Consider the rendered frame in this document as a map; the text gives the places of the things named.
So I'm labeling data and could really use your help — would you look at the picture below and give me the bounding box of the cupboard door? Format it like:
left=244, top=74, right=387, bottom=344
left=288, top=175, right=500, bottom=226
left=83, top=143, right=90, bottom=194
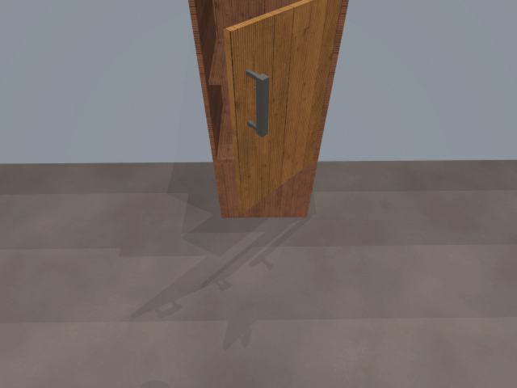
left=224, top=0, right=343, bottom=214

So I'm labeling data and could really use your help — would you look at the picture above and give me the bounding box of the handle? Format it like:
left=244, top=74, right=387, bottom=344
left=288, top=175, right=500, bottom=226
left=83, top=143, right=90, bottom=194
left=246, top=69, right=270, bottom=137

